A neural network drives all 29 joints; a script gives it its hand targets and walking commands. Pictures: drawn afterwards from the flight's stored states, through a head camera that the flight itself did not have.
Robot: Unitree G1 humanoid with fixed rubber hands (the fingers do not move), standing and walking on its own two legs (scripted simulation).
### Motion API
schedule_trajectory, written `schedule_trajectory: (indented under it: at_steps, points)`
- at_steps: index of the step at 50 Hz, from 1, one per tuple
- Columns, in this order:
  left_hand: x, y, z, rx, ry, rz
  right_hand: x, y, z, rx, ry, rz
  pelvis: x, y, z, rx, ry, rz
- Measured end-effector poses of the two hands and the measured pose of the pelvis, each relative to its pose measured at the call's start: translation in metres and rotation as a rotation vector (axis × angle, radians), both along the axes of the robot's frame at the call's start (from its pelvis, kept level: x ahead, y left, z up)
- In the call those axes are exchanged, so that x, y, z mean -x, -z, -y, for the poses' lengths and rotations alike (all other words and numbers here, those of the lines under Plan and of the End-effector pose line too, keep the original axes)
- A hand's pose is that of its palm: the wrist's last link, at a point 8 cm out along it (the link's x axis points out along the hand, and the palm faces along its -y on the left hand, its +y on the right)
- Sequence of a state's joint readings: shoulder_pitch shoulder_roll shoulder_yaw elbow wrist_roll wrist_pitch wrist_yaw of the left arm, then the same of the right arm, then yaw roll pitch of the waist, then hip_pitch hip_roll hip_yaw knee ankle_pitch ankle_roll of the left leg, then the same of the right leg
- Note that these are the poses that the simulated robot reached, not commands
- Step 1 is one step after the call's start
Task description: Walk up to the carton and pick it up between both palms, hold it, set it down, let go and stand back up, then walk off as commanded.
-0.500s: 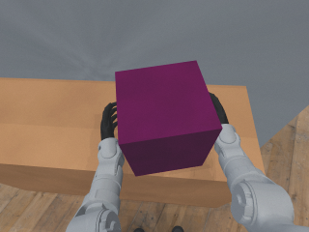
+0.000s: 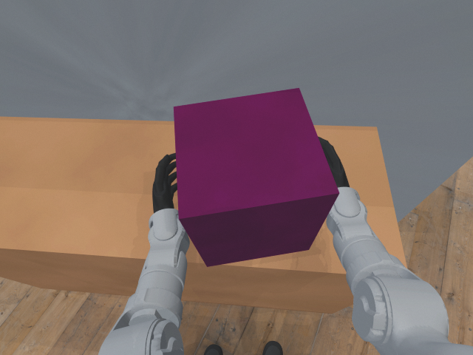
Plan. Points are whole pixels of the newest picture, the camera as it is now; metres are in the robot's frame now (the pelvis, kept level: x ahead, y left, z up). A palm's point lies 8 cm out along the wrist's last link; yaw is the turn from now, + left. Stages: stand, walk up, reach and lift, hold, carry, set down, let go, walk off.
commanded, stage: reach and lift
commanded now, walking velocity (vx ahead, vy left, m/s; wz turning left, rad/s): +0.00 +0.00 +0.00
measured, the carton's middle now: (248, 186) +0.39 +0.06 +0.00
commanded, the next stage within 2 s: none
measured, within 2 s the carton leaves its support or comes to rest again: leaves its support in 0.86 s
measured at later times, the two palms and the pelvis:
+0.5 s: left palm (166, 202) +0.34 +0.20 +0.01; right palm (334, 180) +0.42 -0.09 +0.01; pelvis +0.00 +0.00 +0.00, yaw +2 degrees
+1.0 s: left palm (171, 196) +0.34 +0.18 +0.03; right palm (349, 185) +0.40 -0.11 +0.03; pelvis -0.01 +0.00 -0.01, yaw +1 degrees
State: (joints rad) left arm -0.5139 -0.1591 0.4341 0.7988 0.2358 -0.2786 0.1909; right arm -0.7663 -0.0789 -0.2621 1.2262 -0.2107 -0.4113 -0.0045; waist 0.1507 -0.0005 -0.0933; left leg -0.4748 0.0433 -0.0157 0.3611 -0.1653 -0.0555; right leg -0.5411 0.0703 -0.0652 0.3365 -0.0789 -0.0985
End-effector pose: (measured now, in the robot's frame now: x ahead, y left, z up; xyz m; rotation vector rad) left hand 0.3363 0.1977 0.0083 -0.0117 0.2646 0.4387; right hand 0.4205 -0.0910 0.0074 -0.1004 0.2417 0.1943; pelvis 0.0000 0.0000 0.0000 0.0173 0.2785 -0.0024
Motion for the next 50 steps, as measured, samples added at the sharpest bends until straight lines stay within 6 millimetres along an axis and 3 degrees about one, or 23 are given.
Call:
schedule_trajectory:
  at_steps: [22, 41, 50]
  points:
    - [0.001, 0.001, 0.000, 0.028, -0.004, 0.013, 0.000, -0.002, 0.000, 0.044, -0.008, 0.025, -0.002, 0.002, 0.001, 0.005, -0.025, -0.021]
    - [0.001, -0.003, 0.010, 0.024, 0.057, 0.017, 0.018, -0.006, 0.015, 0.065, 0.045, 0.039, 0.007, 0.004, -0.004, 0.009, -0.023, -0.030]
    - [-0.002, -0.020, 0.015, 0.023, 0.078, 0.013, 0.020, -0.023, 0.021, 0.027, 0.074, 0.025, 0.005, 0.005, -0.003, 0.011, -0.028, 0.004]
